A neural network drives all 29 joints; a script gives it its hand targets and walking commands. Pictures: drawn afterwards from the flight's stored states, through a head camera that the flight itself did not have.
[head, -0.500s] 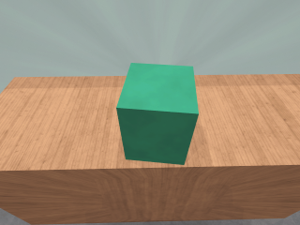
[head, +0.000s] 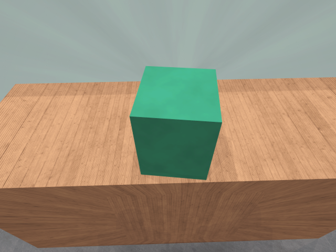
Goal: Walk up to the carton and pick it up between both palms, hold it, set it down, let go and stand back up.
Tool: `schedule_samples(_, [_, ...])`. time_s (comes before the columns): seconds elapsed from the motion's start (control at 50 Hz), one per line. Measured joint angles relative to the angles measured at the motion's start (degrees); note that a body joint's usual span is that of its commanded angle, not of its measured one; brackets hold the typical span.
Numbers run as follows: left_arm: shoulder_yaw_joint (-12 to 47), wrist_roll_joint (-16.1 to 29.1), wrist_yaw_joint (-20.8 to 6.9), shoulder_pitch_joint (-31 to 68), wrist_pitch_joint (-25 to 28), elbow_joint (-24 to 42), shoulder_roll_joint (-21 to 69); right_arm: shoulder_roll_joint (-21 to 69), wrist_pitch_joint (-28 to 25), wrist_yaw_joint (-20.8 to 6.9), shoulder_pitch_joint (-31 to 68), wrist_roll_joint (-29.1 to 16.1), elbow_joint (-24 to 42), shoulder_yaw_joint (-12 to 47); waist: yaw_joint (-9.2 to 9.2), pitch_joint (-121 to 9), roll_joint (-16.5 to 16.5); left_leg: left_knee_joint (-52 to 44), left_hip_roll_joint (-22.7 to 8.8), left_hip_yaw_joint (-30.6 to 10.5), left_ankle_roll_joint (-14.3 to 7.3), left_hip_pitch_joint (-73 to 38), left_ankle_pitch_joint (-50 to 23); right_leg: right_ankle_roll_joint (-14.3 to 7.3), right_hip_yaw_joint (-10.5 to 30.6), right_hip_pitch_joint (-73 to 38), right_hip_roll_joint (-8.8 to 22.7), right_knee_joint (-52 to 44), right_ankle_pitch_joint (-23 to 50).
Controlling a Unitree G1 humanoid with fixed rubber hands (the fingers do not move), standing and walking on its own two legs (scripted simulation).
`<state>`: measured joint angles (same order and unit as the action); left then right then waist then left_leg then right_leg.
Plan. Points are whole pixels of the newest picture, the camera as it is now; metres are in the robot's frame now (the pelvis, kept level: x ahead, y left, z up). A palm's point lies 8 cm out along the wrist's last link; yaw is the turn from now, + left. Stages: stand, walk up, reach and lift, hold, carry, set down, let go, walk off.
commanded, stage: stand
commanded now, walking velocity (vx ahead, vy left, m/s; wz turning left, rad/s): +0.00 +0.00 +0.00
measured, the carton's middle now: (176, 124) +0.45 +0.00 +0.04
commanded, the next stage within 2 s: none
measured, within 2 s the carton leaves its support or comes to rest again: neither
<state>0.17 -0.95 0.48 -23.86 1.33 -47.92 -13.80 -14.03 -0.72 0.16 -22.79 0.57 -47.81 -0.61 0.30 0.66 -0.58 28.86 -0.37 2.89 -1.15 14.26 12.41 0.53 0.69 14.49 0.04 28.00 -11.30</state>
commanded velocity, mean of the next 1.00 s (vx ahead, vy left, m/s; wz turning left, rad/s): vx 0.00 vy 0.00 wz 0.00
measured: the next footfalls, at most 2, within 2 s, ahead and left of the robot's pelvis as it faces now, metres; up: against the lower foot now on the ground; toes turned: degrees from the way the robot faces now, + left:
none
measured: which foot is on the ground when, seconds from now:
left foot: down 0.00-1.00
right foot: down 0.00-1.00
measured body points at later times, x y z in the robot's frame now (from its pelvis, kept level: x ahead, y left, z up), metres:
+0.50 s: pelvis +0.02 +0.00 +0.00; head +0.01 -0.01 +0.45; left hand +0.05 +0.25 -0.13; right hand +0.03 -0.26 -0.14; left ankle +0.04 +0.11 -0.74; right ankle +0.04 -0.13 -0.74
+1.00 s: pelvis +0.03 -0.01 +0.00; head +0.03 -0.01 +0.45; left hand +0.05 +0.24 -0.14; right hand +0.03 -0.25 -0.14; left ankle +0.04 +0.11 -0.74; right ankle +0.04 -0.13 -0.74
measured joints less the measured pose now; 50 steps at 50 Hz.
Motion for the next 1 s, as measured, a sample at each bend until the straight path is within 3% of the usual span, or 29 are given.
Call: schedule_samples(1.0, [0.6, 0.78, 1.31, 3.48, -0.58, -6.45, 1.64, 1.84, 0.23, 1.48, 1.6, -0.55, -6.33, 1.07, -0.32, 0.48, 0.37, -3.04, -0.42, -0.13, 0.74, -3.64, 0.99, -0.42, 0.69, -3.24, -0.62, -2.61, -1.04])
